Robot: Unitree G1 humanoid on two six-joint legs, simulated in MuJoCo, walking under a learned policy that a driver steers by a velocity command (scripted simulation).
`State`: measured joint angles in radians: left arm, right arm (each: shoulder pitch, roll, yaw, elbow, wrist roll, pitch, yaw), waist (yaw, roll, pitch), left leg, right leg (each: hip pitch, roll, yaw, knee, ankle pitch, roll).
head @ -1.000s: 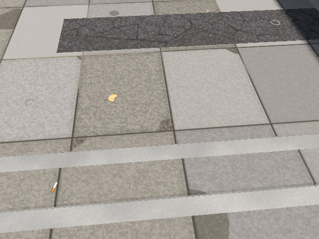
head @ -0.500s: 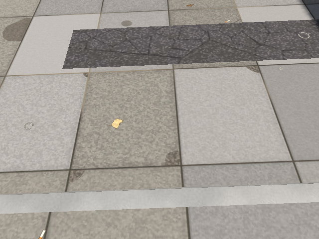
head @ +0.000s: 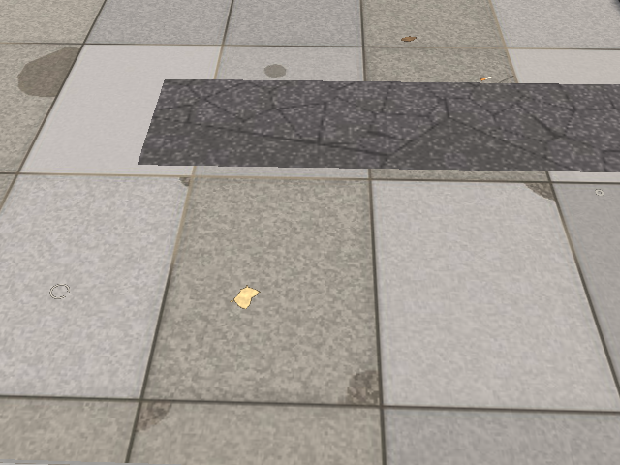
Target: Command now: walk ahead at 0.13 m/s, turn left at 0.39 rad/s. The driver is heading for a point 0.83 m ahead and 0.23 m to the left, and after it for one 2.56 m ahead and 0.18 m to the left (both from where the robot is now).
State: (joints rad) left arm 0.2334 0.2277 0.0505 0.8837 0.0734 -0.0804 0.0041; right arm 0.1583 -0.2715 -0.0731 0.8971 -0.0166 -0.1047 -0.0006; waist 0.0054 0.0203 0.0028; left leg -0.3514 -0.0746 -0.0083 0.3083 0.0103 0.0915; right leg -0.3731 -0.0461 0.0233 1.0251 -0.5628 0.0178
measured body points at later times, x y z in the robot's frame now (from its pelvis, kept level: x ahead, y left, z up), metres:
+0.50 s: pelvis +0.05 -0.06 +0.02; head +0.08 -0.07 +0.47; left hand +0.08 +0.24 -0.08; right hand +0.27 -0.28 -0.10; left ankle +0.03 +0.08 -0.65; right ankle +0.06 -0.15 -0.74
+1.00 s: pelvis +0.09 +0.04 -0.01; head +0.11 +0.07 +0.44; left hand -0.09 +0.25 -0.15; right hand +0.37 -0.06 -0.11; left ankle +0.07 +0.15 -0.74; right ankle +0.06 -0.15 -0.73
